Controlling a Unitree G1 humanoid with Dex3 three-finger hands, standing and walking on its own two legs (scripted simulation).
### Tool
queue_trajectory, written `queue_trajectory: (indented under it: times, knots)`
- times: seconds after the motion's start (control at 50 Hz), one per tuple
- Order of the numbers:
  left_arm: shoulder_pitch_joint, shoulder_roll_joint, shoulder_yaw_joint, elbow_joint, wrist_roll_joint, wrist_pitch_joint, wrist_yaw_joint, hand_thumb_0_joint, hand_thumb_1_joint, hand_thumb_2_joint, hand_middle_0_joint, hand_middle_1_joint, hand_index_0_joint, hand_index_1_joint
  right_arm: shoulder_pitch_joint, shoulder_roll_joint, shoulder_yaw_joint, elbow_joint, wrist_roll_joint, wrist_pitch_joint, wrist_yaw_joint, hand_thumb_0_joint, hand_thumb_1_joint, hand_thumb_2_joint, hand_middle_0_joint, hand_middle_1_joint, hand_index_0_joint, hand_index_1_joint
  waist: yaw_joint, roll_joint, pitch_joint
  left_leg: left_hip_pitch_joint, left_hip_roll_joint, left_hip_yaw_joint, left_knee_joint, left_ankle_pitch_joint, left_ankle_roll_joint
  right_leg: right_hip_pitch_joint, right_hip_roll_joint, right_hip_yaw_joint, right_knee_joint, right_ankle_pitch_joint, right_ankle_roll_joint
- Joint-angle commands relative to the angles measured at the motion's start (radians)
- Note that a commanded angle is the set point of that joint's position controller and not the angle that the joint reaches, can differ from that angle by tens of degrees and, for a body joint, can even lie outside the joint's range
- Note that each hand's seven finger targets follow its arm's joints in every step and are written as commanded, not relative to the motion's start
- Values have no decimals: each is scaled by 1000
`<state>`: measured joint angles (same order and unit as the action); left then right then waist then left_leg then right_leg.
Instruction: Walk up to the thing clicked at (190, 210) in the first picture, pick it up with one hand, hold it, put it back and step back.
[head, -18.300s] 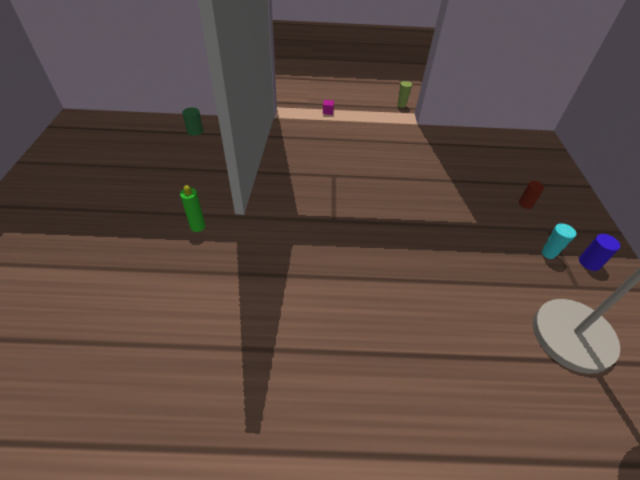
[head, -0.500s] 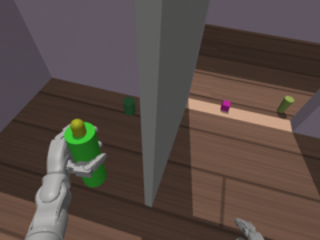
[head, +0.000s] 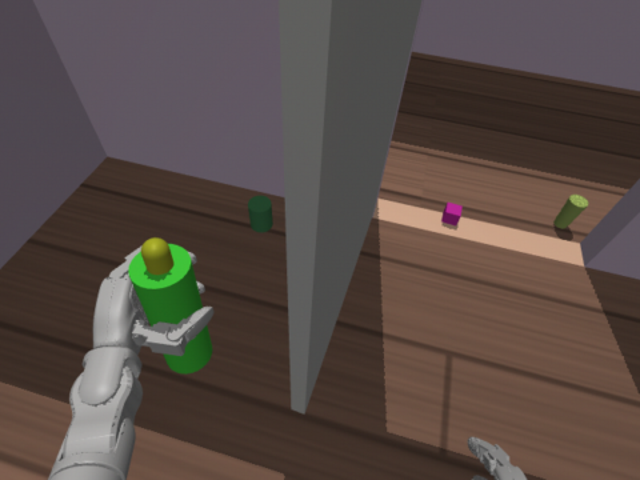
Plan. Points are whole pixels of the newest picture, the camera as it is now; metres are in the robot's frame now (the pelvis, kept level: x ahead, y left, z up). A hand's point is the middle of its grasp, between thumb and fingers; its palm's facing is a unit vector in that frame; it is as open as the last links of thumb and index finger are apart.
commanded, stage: hold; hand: left
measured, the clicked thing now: (174, 306) +0.33 +0.17 +0.03
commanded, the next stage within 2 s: crouch in 1.62 s
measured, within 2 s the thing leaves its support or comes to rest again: neither
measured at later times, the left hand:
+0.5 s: hand (175, 306) +0.32 +0.17 +0.04, palm faces +0.08 -1.00 -0.01, open 9.1 cm
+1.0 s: hand (176, 299) +0.33 +0.17 +0.05, palm faces +0.08 -1.00 -0.01, open 9.1 cm
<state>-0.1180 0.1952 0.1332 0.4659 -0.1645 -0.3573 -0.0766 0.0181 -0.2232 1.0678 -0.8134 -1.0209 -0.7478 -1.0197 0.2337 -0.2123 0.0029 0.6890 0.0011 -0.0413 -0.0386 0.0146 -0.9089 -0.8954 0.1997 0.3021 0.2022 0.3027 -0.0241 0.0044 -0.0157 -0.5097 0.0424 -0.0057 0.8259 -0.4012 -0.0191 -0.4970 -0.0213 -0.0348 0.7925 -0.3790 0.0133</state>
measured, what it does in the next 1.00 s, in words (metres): stands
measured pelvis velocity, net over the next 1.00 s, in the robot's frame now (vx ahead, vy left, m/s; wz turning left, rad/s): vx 0.00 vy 0.00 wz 0.00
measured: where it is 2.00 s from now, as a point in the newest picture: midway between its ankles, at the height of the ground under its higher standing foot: outside the picture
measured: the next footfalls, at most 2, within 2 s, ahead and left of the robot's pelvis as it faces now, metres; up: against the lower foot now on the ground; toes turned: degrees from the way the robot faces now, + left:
none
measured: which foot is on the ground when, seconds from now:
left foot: down 0.00-1.00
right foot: down 0.00-1.00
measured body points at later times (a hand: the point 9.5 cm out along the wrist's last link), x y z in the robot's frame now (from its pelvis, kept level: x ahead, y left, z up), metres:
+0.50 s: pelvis +0.00 +0.00 +0.00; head +0.03 +0.01 +0.45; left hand +0.31 +0.22 +0.05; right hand +0.12 -0.25 -0.11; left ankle +0.01 +0.13 -0.70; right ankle +0.02 -0.13 -0.70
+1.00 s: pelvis +0.00 +0.00 +0.00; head +0.03 +0.01 +0.45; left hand +0.31 +0.22 +0.05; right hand +0.12 -0.25 -0.11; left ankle +0.01 +0.13 -0.70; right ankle +0.02 -0.13 -0.70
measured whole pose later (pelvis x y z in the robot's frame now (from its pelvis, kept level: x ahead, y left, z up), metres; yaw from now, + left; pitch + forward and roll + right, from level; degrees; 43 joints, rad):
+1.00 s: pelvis +0.00 +0.00 +0.00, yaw +0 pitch +5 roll -1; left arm -0.12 0.19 0.13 0.46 -0.17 -0.36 -0.07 0.02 -0.22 1.07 -0.81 -1.02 -0.75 -1.02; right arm 0.24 -0.21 0.00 0.70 0.00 -0.05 -0.04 0.01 -0.91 -0.90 0.20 0.30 0.20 0.30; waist -0.03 0.00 -0.02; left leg -0.50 0.04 -0.01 0.81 -0.39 -0.02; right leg -0.48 -0.02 -0.04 0.78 -0.37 0.01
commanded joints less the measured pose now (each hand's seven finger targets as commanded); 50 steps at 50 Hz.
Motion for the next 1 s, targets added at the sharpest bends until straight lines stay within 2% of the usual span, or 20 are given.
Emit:
queue_trajectory:
  times: [0.0,0.02,0.1,0.12,0.14,0.16,0.2,0.24,0.32,0.36,0.4,0.44,0.6,0.62,0.66,0.68,0.76,0.78,0.9,0.98]
  knots:
    - [-375,125,49,-325,-36,-116,5,0,291,1200,-1247,-1377,-1265,-1369,-32,-137,-49,-119,2,-46,-15,0,-909,-902,200,300,200,300,-6,36,-294,137,-34,9,-128,197,16,119,23,-1,-119,230,-17]
    - [-391,140,51,-348,-30,-116,7,0,285,1192,-1240,-1363,-1256,-1358,-23,-140,-52,-111,0,-48,-14,0,-910,-902,199,300,200,300,-7,51,-324,156,-29,5,-128,222,13,123,26,-4,-108,249,-21]
    - [-390,135,45,-301,-26,-105,8,0,265,1206,-1247,-1376,-1263,-1372,-17,-143,-52,-108,3,-48,-13,0,-908,-902,200,300,200,300,-8,34,-279,147,-26,0,-134,236,13,115,27,-10,-110,256,-22]
    - [-425,161,73,-325,-31,-113,9,0,260,1204,-1246,-1376,-1263,-1371,-22,-144,-54,-107,3,-49,-12,0,-903,-901,200,300,200,300,-3,50,-288,151,-28,1,-136,231,12,116,26,-9,-110,248,-23]
    - [-356,140,72,-238,-29,-100,7,0,271,1203,-1247,-1376,-1264,-1370,-22,-138,-50,-104,3,-47,-13,0,-908,-902,200,300,200,300,-2,23,-285,140,-30,3,-130,226,16,119,25,-5,-119,250,-19]
    - [-418,151,71,-314,-34,-108,4,0,284,1197,-1252,-1371,-1271,-1364,-23,-136,-49,-109,3,-47,-12,0,-903,-900,200,300,200,300,-1,39,-284,135,-32,6,-132,216,16,121,23,-4,-123,246,-17]
    - [-358,119,51,-248,-34,-106,3,0,288,1219,-1261,-1397,-1281,-1390,-20,-135,-49,-105,2,-48,-11,0,-908,-902,200,300,200,300,-5,16,-270,122,-35,10,-130,216,20,125,21,-3,-122,249,-15]
    - [-382,168,92,-278,-27,-118,3,0,290,1215,-1252,-1379,-1268,-1375,-23,-140,-55,-104,-1,-47,-8,0,-907,-902,200,300,200,300,10,36,-299,120,-36,13,-124,224,18,138,19,0,-119,255,-16]
    - [-334,132,67,-278,-34,-124,-1,0,289,1229,-1268,-1401,-1285,-1396,-26,-138,-54,-114,4,-48,-6,0,-912,-903,200,300,200,300,5,25,-298,124,-37,14,-130,208,19,144,20,-1,-120,240,-16]
    - [-386,162,80,-346,-37,-134,-3,0,281,1221,-1266,-1394,-1283,-1390,-27,-142,-57,-118,6,-48,-8,0,-912,-903,199,300,200,300,3,48,-327,145,-37,13,-130,222,17,147,21,0,-118,254,-18]
    - [-358,131,49,-340,-35,-125,-2,0,241,1202,-1243,-1372,-1258,-1369,-21,-137,-51,-116,5,-47,-11,0,-915,-905,199,300,200,300,-5,46,-319,150,-33,10,-130,238,16,138,24,-3,-114,267,-20]
    - [-341,125,58,-291,-36,-125,3,0,241,1207,-1231,-1368,-1245,-1366,-31,-142,-54,-114,6,-51,-8,0,-910,-904,199,300,200,300,-4,44,-276,136,-32,8,-134,214,14,112,25,-5,-115,240,-21]
    - [-400,158,76,-351,-38,-130,4,0,257,1206,-1233,-1367,-1249,-1364,-23,-140,-51,-110,5,-54,-15,0,-908,-904,199,300,200,300,-3,43,-299,148,-34,7,-136,207,17,129,22,-2,-123,239,-18]
    - [-375,134,46,-324,-33,-124,2,0,250,1209,-1242,-1378,-1259,-1373,-20,-134,-49,-104,2,-55,-14,0,-915,-905,200,300,200,300,-11,39,-296,143,-35,8,-132,212,19,128,20,-2,-122,245,-16]
    - [-337,127,63,-243,-36,-112,-1,0,244,1210,-1244,-1379,-1261,-1376,-29,-146,-53,-105,5,-56,-15,0,-908,-903,199,300,200,300,-10,16,-252,130,-33,10,-135,201,20,105,21,-2,-127,239,-16]
    - [-393,146,69,-290,-35,-123,-2,0,253,1215,-1236,-1376,-1253,-1373,-29,-144,-54,-102,4,-56,-13,0,-904,-903,199,300,200,300,-7,30,-261,130,-31,6,-138,194,18,101,22,-5,-123,226,-19]
    - [-363,124,44,-313,-37,-128,-11,0,298,1216,-1229,-1362,-1245,-1359,-21,-139,-54,-111,3,-55,-11,0,-901,-902,199,300,200,300,-8,28,-302,145,-36,10,-126,217,19,121,21,-4,-124,250,-16]
    - [-340,125,55,-306,-40,-126,-9,0,299,1212,-1232,-1359,-1246,-1356,-25,-136,-52,-108,4,-58,-8,0,-904,-903,199,300,200,300,5,16,-298,136,-36,10,-126,223,18,135,22,-6,-122,254,-17]
    - [-383,159,92,-335,-36,-125,15,0,288,1232,-1243,-1379,-1258,-1378,-28,-133,-49,-109,6,-56,-11,0,-904,-904,199,300,200,300,1,33,-294,139,-35,10,-127,228,18,129,22,-3,-123,261,-16]
    - [-367,148,71,-333,-27,-119,17,0,262,1243,-1247,-1397,-1263,-1395,-17,-138,-55,-103,4,-53,-12,0,-907,-904,199,300,200,300,2,59,-310,159,-31,7,-130,257,14,129,22,-5,-112,281,-20]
